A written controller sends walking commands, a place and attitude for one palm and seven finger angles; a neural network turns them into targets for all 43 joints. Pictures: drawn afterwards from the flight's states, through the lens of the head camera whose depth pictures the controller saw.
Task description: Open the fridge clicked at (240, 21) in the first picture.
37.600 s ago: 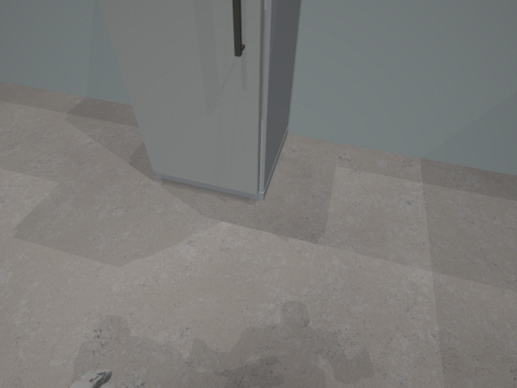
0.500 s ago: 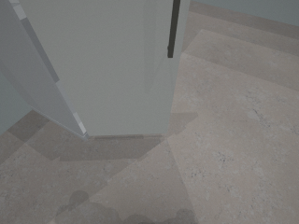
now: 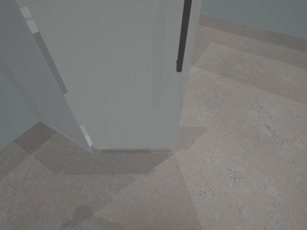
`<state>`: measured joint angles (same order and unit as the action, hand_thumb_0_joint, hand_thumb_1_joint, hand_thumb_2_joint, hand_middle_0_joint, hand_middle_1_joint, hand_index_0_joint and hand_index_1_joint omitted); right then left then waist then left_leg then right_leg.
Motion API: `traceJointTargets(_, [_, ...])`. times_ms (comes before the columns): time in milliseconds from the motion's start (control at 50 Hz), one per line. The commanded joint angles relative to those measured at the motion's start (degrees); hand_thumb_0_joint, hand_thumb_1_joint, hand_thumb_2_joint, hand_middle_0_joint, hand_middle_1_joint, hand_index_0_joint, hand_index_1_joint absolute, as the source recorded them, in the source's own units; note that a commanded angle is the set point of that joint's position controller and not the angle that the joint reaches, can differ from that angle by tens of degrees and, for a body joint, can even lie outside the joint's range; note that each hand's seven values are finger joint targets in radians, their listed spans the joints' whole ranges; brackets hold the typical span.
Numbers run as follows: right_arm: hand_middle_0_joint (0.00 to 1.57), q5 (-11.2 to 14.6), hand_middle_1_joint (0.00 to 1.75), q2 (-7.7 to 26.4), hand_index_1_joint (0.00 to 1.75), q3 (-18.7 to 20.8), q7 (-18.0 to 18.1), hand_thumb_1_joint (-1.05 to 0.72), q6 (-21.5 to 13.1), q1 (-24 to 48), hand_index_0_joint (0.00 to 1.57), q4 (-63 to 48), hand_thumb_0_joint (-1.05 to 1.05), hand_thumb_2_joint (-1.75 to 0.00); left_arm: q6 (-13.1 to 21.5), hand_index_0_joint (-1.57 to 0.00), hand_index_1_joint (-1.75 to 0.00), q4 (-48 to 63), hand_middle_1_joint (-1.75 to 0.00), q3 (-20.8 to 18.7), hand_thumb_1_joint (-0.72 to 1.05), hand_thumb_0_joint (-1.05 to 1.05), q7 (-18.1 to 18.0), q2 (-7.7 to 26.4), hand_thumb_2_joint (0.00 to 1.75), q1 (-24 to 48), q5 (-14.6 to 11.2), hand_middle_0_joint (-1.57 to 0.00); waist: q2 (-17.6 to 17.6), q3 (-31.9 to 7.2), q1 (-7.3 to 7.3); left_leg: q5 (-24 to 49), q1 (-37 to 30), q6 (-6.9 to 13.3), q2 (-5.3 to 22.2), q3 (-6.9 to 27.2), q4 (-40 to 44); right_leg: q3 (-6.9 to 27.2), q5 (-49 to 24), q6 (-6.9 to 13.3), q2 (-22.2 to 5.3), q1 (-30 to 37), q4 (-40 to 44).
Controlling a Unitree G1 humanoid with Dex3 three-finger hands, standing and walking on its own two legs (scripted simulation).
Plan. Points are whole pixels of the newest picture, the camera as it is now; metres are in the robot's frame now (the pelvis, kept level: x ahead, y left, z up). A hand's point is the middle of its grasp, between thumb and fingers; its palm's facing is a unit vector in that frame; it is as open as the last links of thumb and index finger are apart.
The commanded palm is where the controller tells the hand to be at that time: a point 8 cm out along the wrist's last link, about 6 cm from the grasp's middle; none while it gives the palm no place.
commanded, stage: look to check the result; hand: right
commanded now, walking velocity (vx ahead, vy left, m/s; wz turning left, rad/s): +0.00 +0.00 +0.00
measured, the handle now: (185, 9) +0.70 -0.05 +0.24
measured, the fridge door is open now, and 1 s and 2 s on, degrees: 57 57 57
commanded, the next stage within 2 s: stand and wait in 0.52 s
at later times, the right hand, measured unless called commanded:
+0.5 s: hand out of the picture +0.02 -0.17 -0.18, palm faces -0.04 +0.98 -0.20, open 7.4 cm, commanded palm none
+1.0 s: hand out of the picture +0.02 -0.17 -0.18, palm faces -0.04 +0.98 -0.20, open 7.4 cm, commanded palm none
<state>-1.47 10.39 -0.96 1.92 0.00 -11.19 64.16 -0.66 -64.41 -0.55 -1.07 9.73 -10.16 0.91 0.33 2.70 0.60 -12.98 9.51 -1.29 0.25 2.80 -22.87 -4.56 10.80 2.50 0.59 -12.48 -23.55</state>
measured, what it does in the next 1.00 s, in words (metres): stands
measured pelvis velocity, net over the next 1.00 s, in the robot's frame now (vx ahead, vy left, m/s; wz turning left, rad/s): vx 0.01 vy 0.00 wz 0.02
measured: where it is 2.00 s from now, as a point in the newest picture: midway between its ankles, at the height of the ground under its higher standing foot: outside the picture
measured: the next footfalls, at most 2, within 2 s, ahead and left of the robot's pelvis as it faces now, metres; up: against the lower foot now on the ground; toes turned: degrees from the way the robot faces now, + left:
none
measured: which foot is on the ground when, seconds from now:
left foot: down 0.00-1.00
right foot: down 0.00-1.00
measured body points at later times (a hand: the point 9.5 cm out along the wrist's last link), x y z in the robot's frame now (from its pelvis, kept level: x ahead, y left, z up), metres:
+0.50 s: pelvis +0.01 +0.00 +0.00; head +0.03 +0.00 +0.45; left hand +0.02 +0.23 -0.16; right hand +0.02 -0.23 -0.16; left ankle -0.01 +0.14 -0.74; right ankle +0.02 -0.09 -0.74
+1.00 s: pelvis +0.01 +0.00 +0.00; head +0.03 +0.00 +0.45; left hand +0.02 +0.23 -0.16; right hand +0.03 -0.22 -0.16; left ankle -0.01 +0.14 -0.74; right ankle +0.02 -0.09 -0.74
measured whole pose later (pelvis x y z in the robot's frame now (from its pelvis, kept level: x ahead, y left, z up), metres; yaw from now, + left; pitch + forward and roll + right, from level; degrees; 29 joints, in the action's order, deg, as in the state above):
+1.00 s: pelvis +0.01 +0.00 +0.00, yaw +1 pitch -1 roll +0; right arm -1.3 9.8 -0.8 2.2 0.0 -13.1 65.4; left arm -0.4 -65.9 -0.7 -1.5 9.0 -11.8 0.7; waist 0.3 3.3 0.6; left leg -13.4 8.3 -1.0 -0.2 3.8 -22.3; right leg -5.5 11.7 2.2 0.1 -10.8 -22.9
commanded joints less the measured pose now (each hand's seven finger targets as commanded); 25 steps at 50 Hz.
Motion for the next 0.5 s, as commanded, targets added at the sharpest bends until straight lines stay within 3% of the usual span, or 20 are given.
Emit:
traceJointTargets(0, [0.20, 0.33, 0.30, 6.53, 0.30, 1.34, 0.45, -0.90, -0.87, -3.32, 0.20, -1.34, 0.00, -0.90, 0.81, -0.20, -0.30, 1.03, -0.30, -1.33, 0.90, 0.00, -0.48, 6.47, 0.90, -2.68, 0.01, -0.20, -0.38, -2.09, 0.28, 5.68, 3.67, 2.71, 4.55, 3.18, 4.19, 6.81, -5.40, -0.47, -7.10, 5.41, 4.55])
traceJointTargets(60, [0.20, 0.39, 0.30, 6.32, 0.30, 1.39, 0.47, -0.90, -0.78, -3.36, 0.20, -1.11, 0.00, -0.90, 0.88, -0.20, -0.30, 0.73, -0.30, -1.26, 0.90, 0.00, -0.62, 6.40, 0.90, -2.84, 0.02, -0.20, -0.81, -1.89, 0.19, 6.11, 3.51, 2.74, 4.50, 3.04, 4.00, 6.77, -6.29, -0.42, -7.26, 5.75, 4.79])
traceJointTargets(80, [0.20, 0.33, 0.30, 6.48, 0.30, 1.44, 0.50, -0.90, -0.93, -4.18, 0.20, -1.08, 0.00, -0.90, 0.96, -0.20, -0.30, 0.82, -0.30, -1.35, 0.90, 0.00, -0.60, 6.58, 0.90, -3.40, -0.11, -0.20, 0.40, -3.57, 0.02, 7.29, 2.78, 2.72, 4.62, 3.13, 3.99, 6.73, -7.65, -0.30, -7.24, 6.66, 4.09])
traceJointTargets(160, [0.20, 0.40, 0.30, 5.96, 0.30, 1.33, 0.52, -0.90, -0.64, -3.83, 0.20, -0.62, 0.00, -0.90, 0.81, -0.20, -0.30, 0.25, -0.30, -1.23, 0.90, 0.00, -0.74, 6.15, 0.90, -3.48, -0.02, -0.20, -0.85, -1.00, 0.18, 5.45, 3.81, 2.80, 4.37, 3.22, 4.20, 6.61, -5.67, -0.34, -7.38, 5.77, 5.17])
traceJointTargets(180, [0.20, 0.37, 0.30, 6.22, 0.30, 1.40, 0.55, -0.90, -0.76, -4.60, 0.20, -0.59, 0.00, -0.90, 0.86, -0.20, -0.30, 0.33, -0.30, -1.27, 0.90, 0.00, -0.73, 6.36, 0.90, -3.84, -0.11, -0.20, 0.05, -2.37, -0.01, 6.37, 3.17, 2.82, 4.42, 3.26, 4.17, 6.63, -6.80, -0.24, -7.35, 6.60, 4.53])
traceJointTargets(260, [0.20, 0.44, 0.30, 5.87, 0.30, 1.33, 0.59, -0.90, -0.68, -4.27, 0.20, -0.39, 0.00, -0.90, 0.83, -0.20, -0.30, -0.09, -0.30, -1.22, 0.90, 0.00, -0.82, 5.97, 0.90, -4.08, -0.05, -0.20, -0.21, -1.25, 0.23, 6.22, 3.44, 2.83, 4.34, 3.35, 4.17, 6.34, -6.15, -0.32, -7.40, 6.17, 4.93])
traceJointTargets(280, [0.20, 0.39, 0.30, 6.06, 0.30, 1.33, 0.61, -0.90, -0.79, -5.09, 0.20, -0.23, 0.00, -0.90, 0.89, -0.20, -0.30, -0.06, -0.30, -1.28, 0.90, 0.00, -0.80, 6.25, 0.90, -4.34, -0.17, -0.20, 0.44, -2.82, 0.03, 7.02, 2.94, 2.82, 4.44, 3.40, 4.11, 6.30, -7.25, -0.21, -7.40, 7.15, 4.31])
traceJointTargets(360, [0.20, 0.42, 0.30, 5.68, 0.30, 1.33, 0.60, -0.90, -0.60, -4.70, 0.20, -0.12, 0.00, -0.90, 0.75, -0.20, -0.30, -0.38, -0.30, -1.21, 0.90, 0.00, -0.83, 5.76, 0.90, -4.13, -0.07, -0.20, -0.84, -0.36, 0.16, 4.87, 3.93, 2.86, 4.28, 3.42, 4.52, 6.22, -4.49, -0.36, -7.28, 5.76, 5.12])
traceJointTargets(480, [0.20, 0.33, 0.30, 5.68, 0.30, 1.31, 0.65, -0.90, -0.73, -5.54, 0.20, -0.03, 0.00, -0.90, 0.80, -0.20, -0.30, -0.31, -0.30, -1.30, 0.90, 0.00, -0.79, 5.75, 0.90, -4.45, -0.15, -0.20, -0.39, -1.04, 0.01, 5.28, 3.85, 2.89, 4.26, 3.57, 4.49, 6.18, -4.93, -0.32, -7.29, 6.38, 4.76])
